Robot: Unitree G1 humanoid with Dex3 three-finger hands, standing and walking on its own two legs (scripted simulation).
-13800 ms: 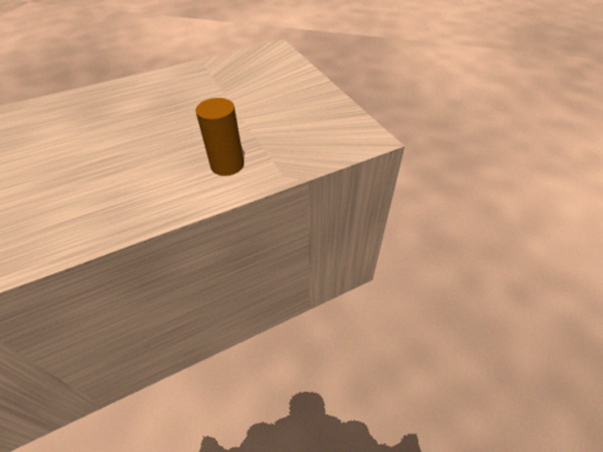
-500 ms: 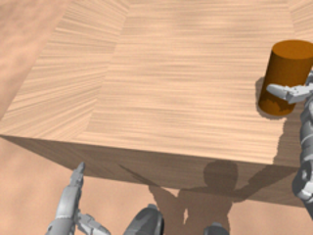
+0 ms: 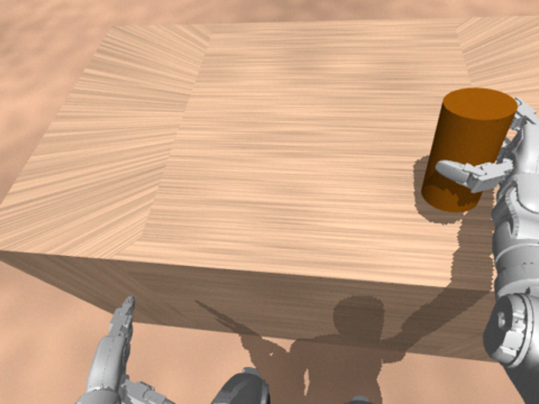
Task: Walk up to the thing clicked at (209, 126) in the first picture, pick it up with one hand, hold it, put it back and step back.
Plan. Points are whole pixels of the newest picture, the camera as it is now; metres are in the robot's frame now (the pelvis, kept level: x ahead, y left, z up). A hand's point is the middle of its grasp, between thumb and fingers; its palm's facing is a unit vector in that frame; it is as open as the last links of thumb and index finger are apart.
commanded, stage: lift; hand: right
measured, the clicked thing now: (462, 153) +0.48 -0.20 +0.06
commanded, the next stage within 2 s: hold in 1.14 s
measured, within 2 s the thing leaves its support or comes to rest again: neither
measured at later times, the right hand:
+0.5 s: hand (497, 162) +0.40 -0.19 +0.15, palm faces +0.22 +0.98 -0.02, open 11.9 cm
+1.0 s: hand (508, 185) +0.34 -0.17 +0.19, palm faces +0.19 +0.98 -0.02, open 11.9 cm
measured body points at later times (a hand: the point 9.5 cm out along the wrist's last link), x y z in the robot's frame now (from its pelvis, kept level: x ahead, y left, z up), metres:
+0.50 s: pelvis -0.01 +0.01 +0.03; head +0.01 +0.01 +0.48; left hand +0.15 +0.27 -0.03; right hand +0.38 -0.24 +0.15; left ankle +0.03 +0.15 -0.69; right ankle -0.03 -0.12 -0.69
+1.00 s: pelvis -0.02 +0.01 +0.04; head -0.04 +0.03 +0.49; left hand +0.14 +0.28 -0.03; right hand +0.32 -0.22 +0.19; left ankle +0.03 +0.15 -0.69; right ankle -0.03 -0.12 -0.69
